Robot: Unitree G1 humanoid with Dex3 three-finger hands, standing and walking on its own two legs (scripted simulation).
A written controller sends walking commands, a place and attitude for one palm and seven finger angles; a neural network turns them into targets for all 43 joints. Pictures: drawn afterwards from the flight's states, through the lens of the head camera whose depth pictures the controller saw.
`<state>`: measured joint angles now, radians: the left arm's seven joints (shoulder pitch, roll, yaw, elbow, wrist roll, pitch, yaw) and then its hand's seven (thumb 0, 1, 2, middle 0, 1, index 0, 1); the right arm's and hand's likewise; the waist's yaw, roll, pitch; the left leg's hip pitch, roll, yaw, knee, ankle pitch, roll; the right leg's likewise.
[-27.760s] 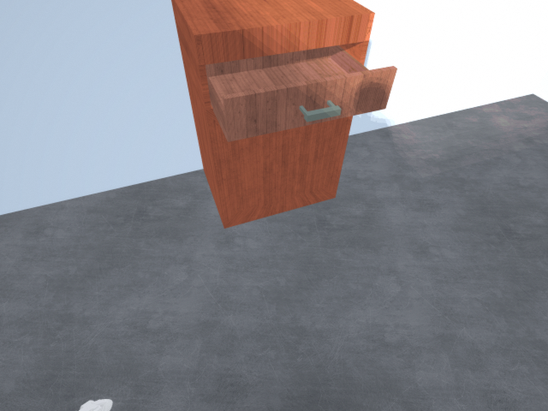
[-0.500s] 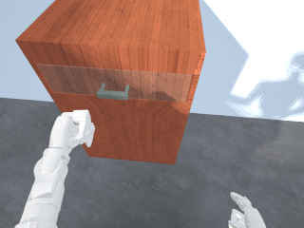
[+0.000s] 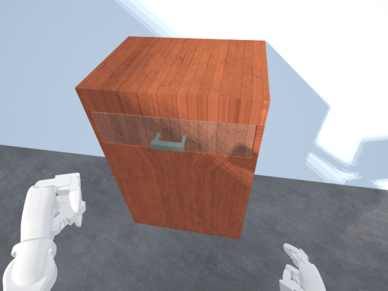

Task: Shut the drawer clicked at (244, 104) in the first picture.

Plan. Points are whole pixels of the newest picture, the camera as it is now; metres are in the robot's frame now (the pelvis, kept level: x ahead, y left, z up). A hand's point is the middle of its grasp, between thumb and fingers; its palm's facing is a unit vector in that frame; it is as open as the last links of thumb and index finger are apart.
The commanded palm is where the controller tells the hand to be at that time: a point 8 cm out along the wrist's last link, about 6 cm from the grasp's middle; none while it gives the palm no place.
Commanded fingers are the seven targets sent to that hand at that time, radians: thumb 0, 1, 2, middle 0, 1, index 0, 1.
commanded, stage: draw the hand back to the body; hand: left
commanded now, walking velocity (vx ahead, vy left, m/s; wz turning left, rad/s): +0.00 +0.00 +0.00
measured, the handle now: (169, 141) +0.58 +0.15 -0.06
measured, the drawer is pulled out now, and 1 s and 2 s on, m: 0.00 0.00 0.00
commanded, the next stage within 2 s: step back with the hand held close in 0.36 s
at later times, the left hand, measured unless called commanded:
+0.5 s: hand (56, 224) +0.17 +0.23 +0.15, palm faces +0.40 -0.83 -0.38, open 3.2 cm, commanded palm +0.12 +0.27 +0.18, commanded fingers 0.00 0.90 0.90 -1.40 -1.60 -1.40 -1.60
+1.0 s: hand (27, 234) +0.15 +0.26 +0.16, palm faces +0.33 -0.80 -0.51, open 3.2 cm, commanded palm +0.09 +0.30 +0.18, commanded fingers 0.00 0.90 0.90 -1.40 -1.60 -1.40 -1.60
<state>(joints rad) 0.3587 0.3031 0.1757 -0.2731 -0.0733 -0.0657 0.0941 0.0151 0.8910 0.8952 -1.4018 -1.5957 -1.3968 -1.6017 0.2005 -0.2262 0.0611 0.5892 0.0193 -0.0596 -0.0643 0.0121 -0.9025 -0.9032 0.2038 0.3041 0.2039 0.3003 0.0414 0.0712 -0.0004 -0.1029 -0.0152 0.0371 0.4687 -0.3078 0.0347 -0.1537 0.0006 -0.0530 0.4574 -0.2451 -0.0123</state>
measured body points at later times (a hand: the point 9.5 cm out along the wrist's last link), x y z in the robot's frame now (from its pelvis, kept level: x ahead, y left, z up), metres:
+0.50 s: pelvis -0.01 -0.01 +0.00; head -0.03 -0.03 +0.45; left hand +0.14 +0.27 +0.17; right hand +0.18 -0.23 -0.08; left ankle -0.03 +0.09 -0.74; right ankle +0.00 -0.11 -0.74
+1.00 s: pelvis -0.04 +0.02 +0.00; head -0.02 +0.02 +0.44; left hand +0.13 +0.30 +0.19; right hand +0.14 -0.22 -0.08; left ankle -0.03 +0.09 -0.74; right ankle +0.00 -0.11 -0.74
